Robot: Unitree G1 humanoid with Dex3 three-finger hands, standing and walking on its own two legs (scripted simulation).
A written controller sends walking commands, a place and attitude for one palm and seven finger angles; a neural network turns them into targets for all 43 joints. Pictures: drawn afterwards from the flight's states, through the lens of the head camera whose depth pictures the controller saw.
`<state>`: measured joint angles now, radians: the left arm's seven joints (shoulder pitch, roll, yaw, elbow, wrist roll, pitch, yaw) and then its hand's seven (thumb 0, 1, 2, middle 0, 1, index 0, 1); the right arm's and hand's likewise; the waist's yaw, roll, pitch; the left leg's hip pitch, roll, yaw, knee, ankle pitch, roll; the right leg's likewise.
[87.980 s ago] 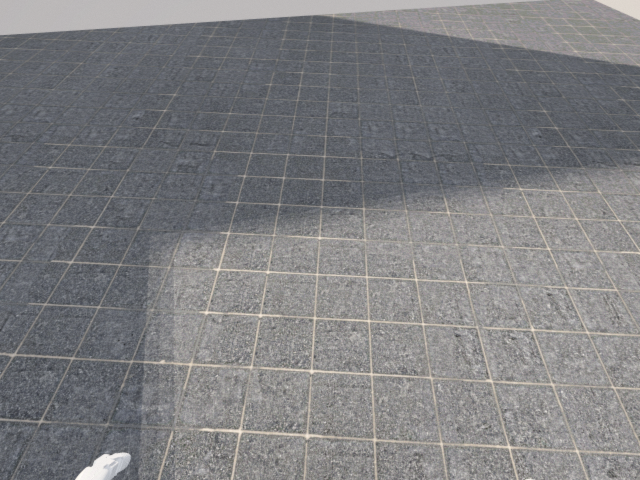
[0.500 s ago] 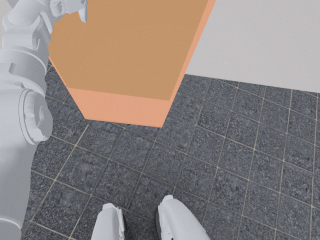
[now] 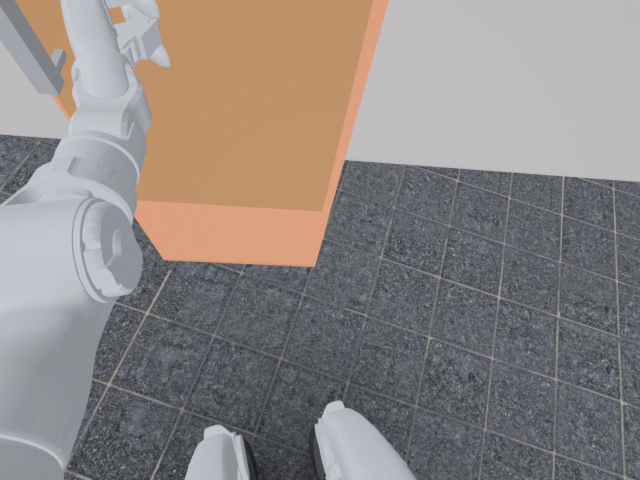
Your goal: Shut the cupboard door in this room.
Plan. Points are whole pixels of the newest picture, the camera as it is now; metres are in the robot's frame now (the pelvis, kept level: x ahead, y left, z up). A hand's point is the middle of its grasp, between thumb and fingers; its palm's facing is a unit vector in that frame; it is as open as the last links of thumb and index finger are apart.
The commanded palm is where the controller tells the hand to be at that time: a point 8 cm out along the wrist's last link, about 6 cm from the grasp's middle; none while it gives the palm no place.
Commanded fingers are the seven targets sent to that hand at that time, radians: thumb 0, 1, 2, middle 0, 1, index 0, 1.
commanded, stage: pull the fist back off the door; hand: left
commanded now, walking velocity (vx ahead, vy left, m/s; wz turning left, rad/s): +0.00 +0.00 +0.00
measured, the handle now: (23, 21) +0.65 +0.19 +0.13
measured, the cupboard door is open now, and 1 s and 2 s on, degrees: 0 0 0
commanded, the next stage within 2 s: draw the hand back to the body in 0.44 s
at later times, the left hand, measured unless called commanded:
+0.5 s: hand (172, 75) +0.55 +0.05 +0.13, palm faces +0.10 -0.99 -0.03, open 3.1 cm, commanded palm +0.52 +0.09 +0.13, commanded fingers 0.00 0.90 0.90 -1.30 -1.50 -1.30 -1.50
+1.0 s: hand (77, 153) +0.42 +0.12 +0.17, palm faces +0.10 -1.00 -0.02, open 3.1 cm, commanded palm +0.38 +0.17 +0.18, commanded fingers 0.00 0.90 0.90 -1.22 -1.41 -1.22 -1.41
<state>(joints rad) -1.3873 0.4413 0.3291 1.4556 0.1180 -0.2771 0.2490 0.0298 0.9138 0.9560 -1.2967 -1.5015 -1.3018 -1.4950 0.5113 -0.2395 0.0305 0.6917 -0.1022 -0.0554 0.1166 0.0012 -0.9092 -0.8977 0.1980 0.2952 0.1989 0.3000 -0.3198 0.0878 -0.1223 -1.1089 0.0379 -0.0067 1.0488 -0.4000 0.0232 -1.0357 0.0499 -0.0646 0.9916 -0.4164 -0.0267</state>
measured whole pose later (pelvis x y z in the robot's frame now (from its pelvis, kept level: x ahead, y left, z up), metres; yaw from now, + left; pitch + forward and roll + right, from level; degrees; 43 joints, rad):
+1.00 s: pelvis +0.03 -0.02 +0.06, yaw +1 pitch +7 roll +0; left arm -0.42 0.15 0.12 0.58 -0.14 -0.26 0.04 0.02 0.90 0.90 -1.30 -1.50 -1.30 -1.49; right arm 0.33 -0.27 -0.02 0.64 0.03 0.01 0.00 0.01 -0.91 -0.90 0.20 0.30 0.20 0.30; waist -0.04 0.06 -0.10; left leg -0.49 0.02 0.01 0.71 -0.34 0.00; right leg -0.44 0.04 -0.04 0.69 -0.37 -0.04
